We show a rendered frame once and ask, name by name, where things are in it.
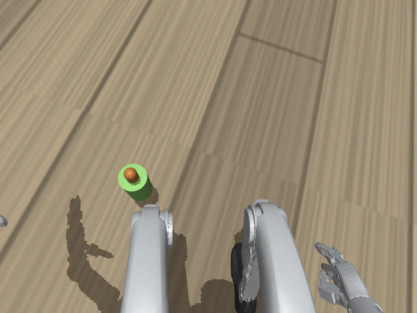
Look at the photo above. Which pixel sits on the right robot arm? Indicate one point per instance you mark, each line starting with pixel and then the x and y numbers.
pixel 363 305

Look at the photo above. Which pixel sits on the right robot foot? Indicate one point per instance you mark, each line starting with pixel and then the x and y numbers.
pixel 236 274

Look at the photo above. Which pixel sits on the right robot hand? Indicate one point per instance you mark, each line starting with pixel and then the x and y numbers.
pixel 348 284

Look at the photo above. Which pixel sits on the bottle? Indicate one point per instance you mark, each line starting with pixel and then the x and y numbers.
pixel 134 180

